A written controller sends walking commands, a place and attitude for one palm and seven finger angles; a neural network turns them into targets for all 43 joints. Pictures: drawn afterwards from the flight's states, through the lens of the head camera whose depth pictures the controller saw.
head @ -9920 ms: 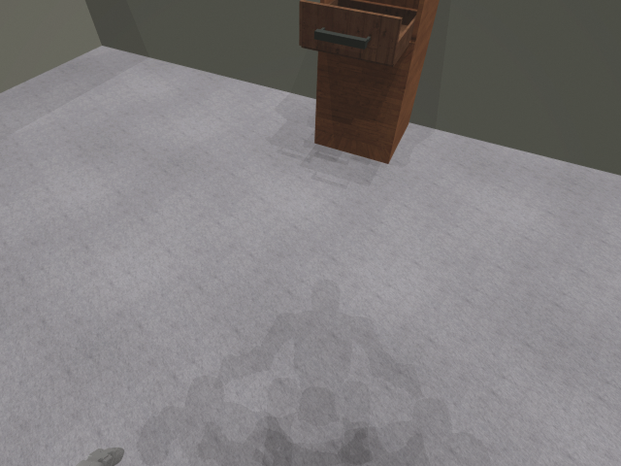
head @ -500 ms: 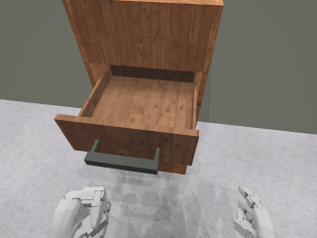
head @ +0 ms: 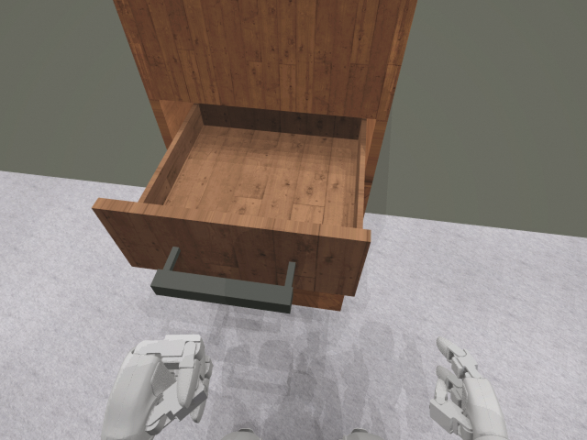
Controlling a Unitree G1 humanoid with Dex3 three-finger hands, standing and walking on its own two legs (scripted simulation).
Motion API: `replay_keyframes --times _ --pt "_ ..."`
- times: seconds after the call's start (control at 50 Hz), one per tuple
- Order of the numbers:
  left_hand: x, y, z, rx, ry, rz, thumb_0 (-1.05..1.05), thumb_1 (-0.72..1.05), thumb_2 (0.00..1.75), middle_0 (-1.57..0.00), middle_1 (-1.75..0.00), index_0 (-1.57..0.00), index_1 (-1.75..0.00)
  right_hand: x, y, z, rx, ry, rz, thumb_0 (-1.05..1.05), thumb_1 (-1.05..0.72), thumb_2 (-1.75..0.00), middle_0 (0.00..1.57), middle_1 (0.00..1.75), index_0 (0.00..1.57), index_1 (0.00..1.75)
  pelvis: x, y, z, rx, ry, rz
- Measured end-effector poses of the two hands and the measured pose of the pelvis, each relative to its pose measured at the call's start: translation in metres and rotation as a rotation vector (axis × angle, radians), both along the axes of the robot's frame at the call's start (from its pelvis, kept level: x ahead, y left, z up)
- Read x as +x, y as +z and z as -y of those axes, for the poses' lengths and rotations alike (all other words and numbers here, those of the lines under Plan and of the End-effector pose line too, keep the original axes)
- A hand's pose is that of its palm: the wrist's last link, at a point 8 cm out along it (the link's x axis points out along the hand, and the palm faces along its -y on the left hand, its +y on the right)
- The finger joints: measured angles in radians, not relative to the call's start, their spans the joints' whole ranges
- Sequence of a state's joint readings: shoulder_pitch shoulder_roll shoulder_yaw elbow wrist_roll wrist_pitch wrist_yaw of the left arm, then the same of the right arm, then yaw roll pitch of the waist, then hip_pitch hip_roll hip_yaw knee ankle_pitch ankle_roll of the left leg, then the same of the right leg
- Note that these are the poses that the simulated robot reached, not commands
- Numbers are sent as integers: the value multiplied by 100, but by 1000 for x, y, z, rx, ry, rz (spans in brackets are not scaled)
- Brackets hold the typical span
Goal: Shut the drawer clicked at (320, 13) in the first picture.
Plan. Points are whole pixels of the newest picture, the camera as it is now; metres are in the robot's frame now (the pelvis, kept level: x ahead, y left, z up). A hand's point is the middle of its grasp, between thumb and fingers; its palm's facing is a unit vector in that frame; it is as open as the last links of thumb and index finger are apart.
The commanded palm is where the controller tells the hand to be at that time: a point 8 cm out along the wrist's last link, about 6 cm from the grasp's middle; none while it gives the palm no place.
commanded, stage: bring the fist close to the handle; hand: left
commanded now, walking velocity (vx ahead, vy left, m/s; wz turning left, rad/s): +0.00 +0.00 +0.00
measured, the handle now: (227, 276) +0.34 +0.12 +0.01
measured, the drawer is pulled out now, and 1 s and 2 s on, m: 0.26 0.26 0.20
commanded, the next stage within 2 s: push the drawer shut in 1.02 s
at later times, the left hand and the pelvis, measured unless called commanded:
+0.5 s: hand (217, 364) +0.22 +0.11 +0.02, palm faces -0.14 -0.99 +0.00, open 3.3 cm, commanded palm +0.21 +0.16 +0.02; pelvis -0.01 +0.01 -0.03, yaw +0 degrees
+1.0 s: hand (229, 349) +0.24 +0.10 +0.01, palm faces -0.14 -0.99 -0.01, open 3.3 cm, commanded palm +0.22 +0.15 +0.01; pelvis -0.01 +0.01 -0.03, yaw +0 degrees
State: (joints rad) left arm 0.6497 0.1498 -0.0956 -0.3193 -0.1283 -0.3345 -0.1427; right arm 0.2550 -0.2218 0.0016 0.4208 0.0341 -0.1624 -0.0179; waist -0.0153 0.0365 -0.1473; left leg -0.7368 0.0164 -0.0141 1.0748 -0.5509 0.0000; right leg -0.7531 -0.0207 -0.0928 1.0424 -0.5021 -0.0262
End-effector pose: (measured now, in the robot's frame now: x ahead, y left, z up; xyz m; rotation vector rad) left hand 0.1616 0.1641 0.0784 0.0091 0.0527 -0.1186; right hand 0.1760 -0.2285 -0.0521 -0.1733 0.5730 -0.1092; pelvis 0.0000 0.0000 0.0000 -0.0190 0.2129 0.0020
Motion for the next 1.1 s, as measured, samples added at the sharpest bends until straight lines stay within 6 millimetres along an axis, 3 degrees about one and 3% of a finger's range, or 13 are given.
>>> replay_keyframes --times 0.3,0.66,0.76,1.1 --pt "28 -34 -2 0 -10 -1 2 90 90 -140 -160 -139 -160 -16 -25 -3 -23 3 -85 2 -90 -90 20 30 20 30 -7 -16 -6 -6 -5 -61" --pt "63 -73 4 -2 -38 -1 2 90 90 -140 -160 -139 -160 -16 -53 -8 -43 24 -159 2 -90 -90 21 30 20 30 -12 -36 -12 -14 -3 -131" --pt "70 -71 9 -4 -40 -8 2 90 90 -140 -160 -139 -160 -19 -56 -10 -26 15 -185 2 -91 -90 21 30 20 30 -11 -35 -13 -11 -7 -136" --pt "65 -69 10 5 -21 -10 2 90 90 -140 -160 -139 -160 -14 -54 -4 -30 13 -191 2 -91 -90 21 30 20 30 -6 -33 -9 -8 -4 -138"
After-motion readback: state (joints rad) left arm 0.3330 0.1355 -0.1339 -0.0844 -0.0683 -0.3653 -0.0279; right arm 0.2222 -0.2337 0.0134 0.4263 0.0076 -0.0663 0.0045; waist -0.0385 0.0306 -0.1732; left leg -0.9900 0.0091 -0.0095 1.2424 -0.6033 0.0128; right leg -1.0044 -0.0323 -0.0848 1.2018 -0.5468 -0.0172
